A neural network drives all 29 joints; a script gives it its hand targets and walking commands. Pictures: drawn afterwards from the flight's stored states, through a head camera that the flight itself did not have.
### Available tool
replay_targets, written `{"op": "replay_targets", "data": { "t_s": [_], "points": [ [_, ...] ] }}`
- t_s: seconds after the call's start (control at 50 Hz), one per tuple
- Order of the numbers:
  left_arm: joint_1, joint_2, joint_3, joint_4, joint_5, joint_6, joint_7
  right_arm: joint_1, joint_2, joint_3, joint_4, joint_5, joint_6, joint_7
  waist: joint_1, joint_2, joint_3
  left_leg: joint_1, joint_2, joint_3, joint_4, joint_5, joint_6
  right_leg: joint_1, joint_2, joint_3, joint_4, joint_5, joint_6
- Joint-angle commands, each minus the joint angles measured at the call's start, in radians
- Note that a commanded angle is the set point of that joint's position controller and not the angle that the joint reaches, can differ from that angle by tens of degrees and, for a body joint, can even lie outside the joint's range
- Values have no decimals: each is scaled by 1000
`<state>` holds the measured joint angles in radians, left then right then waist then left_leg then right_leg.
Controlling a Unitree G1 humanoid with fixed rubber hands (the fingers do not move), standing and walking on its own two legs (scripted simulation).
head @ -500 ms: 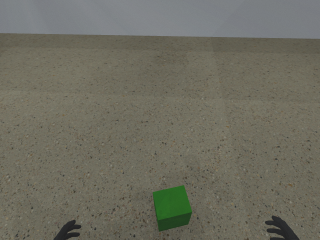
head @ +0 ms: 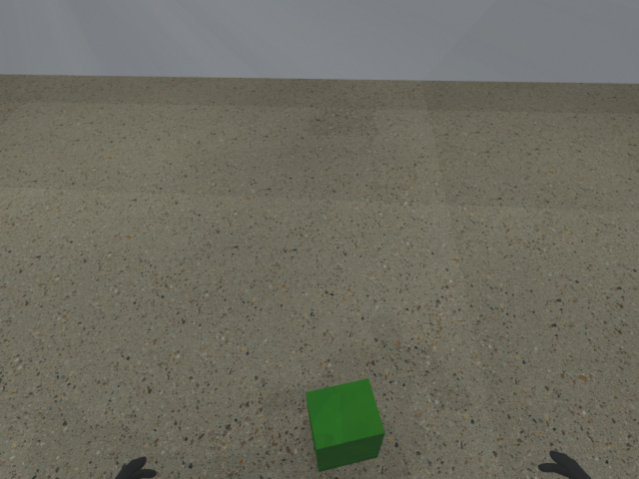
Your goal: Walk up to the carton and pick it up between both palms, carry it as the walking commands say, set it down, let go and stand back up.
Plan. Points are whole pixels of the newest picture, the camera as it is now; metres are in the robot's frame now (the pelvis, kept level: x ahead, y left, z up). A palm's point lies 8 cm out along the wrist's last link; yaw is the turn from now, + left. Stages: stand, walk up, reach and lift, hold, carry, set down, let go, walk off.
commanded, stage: stand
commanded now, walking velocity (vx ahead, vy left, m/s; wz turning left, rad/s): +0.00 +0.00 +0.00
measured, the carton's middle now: (343, 426) +0.39 -0.01 -0.66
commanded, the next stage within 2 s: none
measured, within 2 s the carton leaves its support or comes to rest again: neither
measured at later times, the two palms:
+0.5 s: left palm out of the picture +0.08 +0.30 -0.10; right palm out of the picture +0.09 -0.31 -0.10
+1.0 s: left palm out of the picture +0.07 +0.30 -0.10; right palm out of the picture +0.07 -0.31 -0.10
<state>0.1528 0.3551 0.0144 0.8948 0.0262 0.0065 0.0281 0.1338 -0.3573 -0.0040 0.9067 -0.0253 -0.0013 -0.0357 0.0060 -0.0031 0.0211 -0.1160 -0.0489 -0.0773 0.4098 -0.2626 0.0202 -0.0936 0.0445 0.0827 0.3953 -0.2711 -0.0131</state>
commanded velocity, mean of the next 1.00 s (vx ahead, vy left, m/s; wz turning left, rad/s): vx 0.00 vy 0.00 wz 0.00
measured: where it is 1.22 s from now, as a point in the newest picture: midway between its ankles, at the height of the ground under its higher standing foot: outside the picture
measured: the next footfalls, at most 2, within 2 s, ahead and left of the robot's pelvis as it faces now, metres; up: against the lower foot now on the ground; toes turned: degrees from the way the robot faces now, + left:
none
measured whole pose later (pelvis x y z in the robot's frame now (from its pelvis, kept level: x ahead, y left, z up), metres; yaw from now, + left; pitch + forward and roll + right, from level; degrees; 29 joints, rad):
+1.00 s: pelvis -0.02 -0.01 +0.01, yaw +0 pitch -2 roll +0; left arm 0.12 0.38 0.00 1.03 0.01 -0.01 0.01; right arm 0.12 -0.38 0.00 1.03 -0.01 -0.01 -0.02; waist 0.00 0.00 0.03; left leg -0.10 -0.04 -0.08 0.33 -0.19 0.01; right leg -0.08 0.05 0.08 0.32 -0.20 -0.02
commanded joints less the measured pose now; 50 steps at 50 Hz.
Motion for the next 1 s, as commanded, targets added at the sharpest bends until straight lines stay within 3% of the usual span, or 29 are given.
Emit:
{"op": "replay_targets", "data": {
  "t_s": [0.0, 0.42, 0.98],
  "points": [
    [-25, 155, 32, -35, -1, -12, 3, -34, -161, -31, -38, 1, -12, -4, 1, 4, -51, 26, 125, -82, -41, 329, -10, -1, -115, 71, -41, 307, 4],
    [-43, 178, 27, 37, -7, -23, -5, -44, -181, -25, 29, 6, -19, 5, 0, 3, -23, 19, 134, -95, -95, 229, -2, -10, -128, 91, -101, 219, -7],
    [-62, 198, 20, 98, -14, -28, -10, -49, -196, -23, 82, 13, -23, 12, -2, 5, -24, 17, 143, -100, -116, 228, 1, 0, -135, 98, -114, 219, -12]
  ]
}}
